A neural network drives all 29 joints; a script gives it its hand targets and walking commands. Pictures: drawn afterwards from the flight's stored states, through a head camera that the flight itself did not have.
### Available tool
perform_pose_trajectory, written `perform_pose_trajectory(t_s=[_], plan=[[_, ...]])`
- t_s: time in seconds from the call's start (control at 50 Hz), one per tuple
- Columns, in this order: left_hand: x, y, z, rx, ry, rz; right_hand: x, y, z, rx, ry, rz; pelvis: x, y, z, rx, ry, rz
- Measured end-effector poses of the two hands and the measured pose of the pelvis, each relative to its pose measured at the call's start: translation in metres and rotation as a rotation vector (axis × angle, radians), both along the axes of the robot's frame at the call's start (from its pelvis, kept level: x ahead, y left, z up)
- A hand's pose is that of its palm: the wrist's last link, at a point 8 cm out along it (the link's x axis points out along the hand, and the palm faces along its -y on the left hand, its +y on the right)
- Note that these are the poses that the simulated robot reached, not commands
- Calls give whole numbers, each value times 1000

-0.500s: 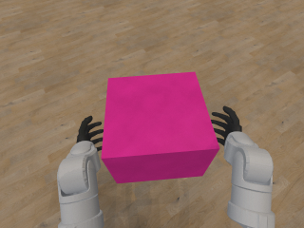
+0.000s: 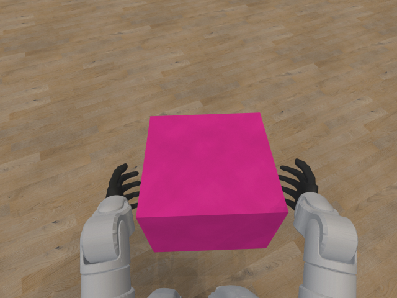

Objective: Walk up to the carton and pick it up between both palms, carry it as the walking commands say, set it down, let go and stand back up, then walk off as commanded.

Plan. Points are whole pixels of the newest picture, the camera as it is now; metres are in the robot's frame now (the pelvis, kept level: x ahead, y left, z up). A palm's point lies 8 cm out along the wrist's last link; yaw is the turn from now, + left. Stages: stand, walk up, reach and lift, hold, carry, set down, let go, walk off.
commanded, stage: carry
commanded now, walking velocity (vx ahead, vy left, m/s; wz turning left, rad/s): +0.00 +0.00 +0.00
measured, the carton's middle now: (207, 181) +0.36 -0.02 -0.07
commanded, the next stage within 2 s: none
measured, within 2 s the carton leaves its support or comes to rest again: neither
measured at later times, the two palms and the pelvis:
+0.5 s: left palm (184, 23) +0.77 +0.04 +0.10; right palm (308, 42) +0.69 -0.29 +0.10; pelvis +0.47 -0.06 +0.04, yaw -6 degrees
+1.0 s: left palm out of the picture +1.12 +0.01 +0.10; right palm out of the picture +1.06 -0.33 +0.08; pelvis +0.82 -0.11 +0.05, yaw -8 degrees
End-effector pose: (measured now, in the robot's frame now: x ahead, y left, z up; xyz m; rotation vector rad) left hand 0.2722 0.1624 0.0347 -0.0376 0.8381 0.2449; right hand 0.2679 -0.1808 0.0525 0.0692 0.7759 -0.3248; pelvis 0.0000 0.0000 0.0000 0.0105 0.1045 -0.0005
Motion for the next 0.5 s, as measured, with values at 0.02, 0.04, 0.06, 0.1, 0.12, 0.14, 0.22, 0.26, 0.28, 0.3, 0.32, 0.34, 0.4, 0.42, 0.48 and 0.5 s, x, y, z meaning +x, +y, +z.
perform_pose_trajectory(t_s=[0.02,0.04,0.06,0.1,0.12,0.14,0.22,0.26,0.28,0.3,0.32,0.34,0.4,0.42,0.48,0.5], plan=[[14,5,5,-7,-9,44,26,4,6,-7,-9,41,17,-5,6,4,12,-1],[29,8,11,-15,-20,85,52,9,13,-14,-19,82,34,-9,11,10,22,-3],[44,11,16,-22,-33,121,78,12,19,-19,-32,115,52,-13,15,17,29,-6],[78,14,25,-24,-61,167,128,18,29,-24,-63,158,92,-18,20,24,37,-7],[97,15,29,-18,-76,179,152,19,33,-22,-79,170,114,-19,21,24,34,-7],[117,16,33,-10,-91,184,174,20,35,-18,-95,174,136,-18,20,21,25,-13],[214,3,49,33,-126,115,246,4,31,12,-126,122,220,-13,17,21,-22,-88],[263,-15,62,53,-116,47,267,-15,30,25,-114,51,258,-11,23,25,-32,-116],[287,-26,68,59,-109,6,276,-25,30,31,-106,11,277,-11,27,26,-34,-121],[311,-37,71,62,-102,-40,284,-36,31,34,-98,-28,295,-12,31,26,-32,-124],[334,-49,73,63,-94,-87,293,-46,33,33,-89,-64,313,-14,35,24,-31,-126],[356,-60,72,60,-82,-134,302,-56,34,28,-78,-94,331,-17,38,22,-29,-128],[416,-91,66,44,-58,-216,337,-82,36,13,-47,-167,382,-30,42,14,-34,-135],[434,-99,64,38,-61,-228,352,-90,38,5,-51,-184,399,-36,40,13,-38,-140],[486,-118,63,39,-88,-247,404,-108,45,4,-76,-205,453,-54,37,-35,-33,-122],[502,-121,64,43,-86,-241,425,-112,46,4,-72,-185,469,-60,39,-42,-19,-109]])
